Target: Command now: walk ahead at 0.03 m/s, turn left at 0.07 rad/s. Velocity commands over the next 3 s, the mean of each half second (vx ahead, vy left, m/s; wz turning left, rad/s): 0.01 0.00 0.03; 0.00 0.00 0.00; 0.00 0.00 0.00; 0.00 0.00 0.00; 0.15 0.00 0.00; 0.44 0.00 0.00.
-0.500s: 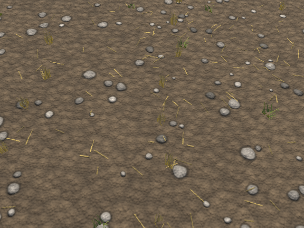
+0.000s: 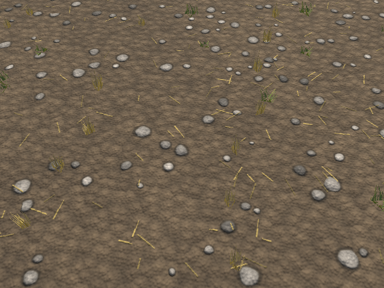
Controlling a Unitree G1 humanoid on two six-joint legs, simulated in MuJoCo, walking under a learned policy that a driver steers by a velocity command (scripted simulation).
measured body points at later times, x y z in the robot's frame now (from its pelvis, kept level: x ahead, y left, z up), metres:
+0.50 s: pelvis +0.04 +0.03 +0.00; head +0.05 +0.03 +0.45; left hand +0.14 +0.29 -0.14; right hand +0.08 -0.23 -0.14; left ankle -0.01 +0.15 -0.73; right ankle +0.07 -0.11 -0.73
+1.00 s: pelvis +0.04 +0.03 +0.00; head +0.05 +0.03 +0.45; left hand +0.10 +0.28 -0.15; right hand +0.04 -0.21 -0.15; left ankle -0.01 +0.15 -0.73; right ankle +0.08 -0.11 -0.73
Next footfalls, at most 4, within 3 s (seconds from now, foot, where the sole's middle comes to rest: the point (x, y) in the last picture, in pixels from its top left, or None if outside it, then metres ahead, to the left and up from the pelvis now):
0.04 left None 0.03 0.14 -0.77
2.92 left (169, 276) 0.51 0.12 -0.77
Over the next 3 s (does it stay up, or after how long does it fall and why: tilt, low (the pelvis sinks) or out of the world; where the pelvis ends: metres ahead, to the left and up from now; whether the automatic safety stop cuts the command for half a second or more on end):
stays up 0.37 0.04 -0.01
